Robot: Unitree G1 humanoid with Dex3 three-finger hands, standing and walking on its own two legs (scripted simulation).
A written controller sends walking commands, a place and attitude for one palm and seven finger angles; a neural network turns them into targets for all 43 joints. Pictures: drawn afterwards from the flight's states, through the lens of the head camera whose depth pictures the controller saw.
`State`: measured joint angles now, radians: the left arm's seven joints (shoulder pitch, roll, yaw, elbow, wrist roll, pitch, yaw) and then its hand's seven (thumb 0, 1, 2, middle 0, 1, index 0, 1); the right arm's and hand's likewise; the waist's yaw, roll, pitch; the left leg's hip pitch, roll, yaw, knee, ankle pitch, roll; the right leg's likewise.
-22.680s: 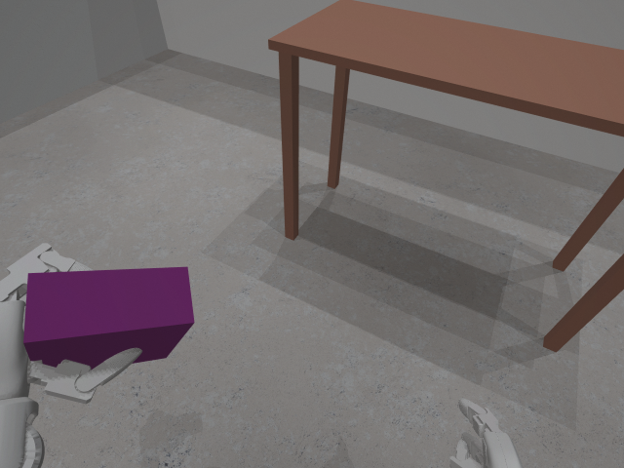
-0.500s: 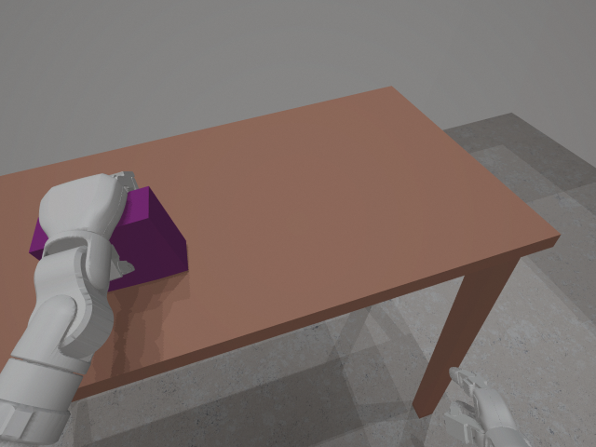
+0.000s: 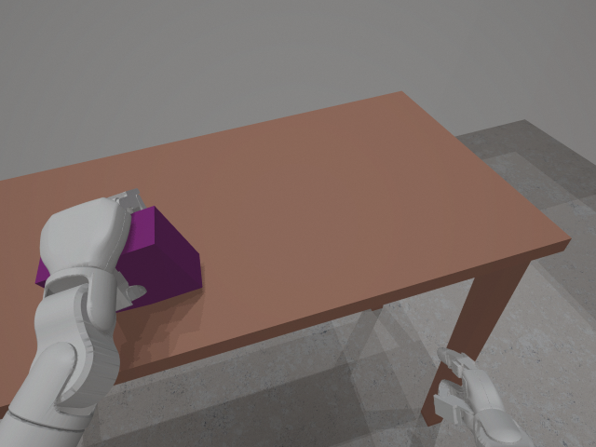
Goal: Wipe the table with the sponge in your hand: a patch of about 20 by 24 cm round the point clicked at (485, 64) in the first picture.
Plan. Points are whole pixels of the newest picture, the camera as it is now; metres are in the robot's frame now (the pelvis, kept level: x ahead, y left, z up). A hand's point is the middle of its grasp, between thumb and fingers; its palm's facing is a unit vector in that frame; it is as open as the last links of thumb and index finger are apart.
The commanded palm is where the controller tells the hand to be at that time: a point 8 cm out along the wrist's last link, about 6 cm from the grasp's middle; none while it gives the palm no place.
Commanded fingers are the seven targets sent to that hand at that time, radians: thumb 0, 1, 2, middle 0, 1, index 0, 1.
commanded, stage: wipe back along the middle lane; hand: left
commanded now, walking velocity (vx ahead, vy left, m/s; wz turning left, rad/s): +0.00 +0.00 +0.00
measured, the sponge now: (137, 273) +0.28 +0.26 +0.12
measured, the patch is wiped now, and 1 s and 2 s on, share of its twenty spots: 0.85 0.90 0.95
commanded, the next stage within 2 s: slide across to the third lane in 0.06 s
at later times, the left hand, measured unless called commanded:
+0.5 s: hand (135, 265) +0.26 +0.23 +0.17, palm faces +0.22 -0.09 -0.97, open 9.7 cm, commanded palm +0.22 +0.20 +0.22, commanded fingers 0.00 0.10 1.30 -1.20 -1.60 -1.20 -1.60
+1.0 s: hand (200, 250) +0.28 +0.15 +0.18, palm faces +0.21 -0.16 -0.96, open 9.7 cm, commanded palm +0.25 +0.16 +0.23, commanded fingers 0.00 0.10 1.30 -1.20 -1.60 -1.20 -1.60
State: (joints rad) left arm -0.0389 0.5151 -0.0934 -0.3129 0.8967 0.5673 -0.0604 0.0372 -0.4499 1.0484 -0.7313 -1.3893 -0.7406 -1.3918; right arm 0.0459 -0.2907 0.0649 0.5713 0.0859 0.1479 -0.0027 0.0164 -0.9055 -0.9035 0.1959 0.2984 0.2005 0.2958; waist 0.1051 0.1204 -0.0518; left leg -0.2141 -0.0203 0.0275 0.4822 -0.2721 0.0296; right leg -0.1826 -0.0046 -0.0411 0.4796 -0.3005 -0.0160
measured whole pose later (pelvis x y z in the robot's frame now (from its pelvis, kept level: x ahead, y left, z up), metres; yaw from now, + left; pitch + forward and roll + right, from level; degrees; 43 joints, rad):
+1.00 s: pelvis -0.03 -0.04 +0.00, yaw +0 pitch -3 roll +1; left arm -0.24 0.43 -0.29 -0.19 0.86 0.61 -0.06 0.00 -0.47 1.05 -0.75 -1.38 -0.77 -1.37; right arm 0.01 -0.28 0.08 0.62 0.08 0.12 -0.01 0.02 -0.90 -0.90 0.20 0.30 0.20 0.30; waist 0.11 0.12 -0.04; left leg -0.15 0.02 0.02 0.41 -0.21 -0.02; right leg -0.14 0.03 -0.05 0.47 -0.27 -0.07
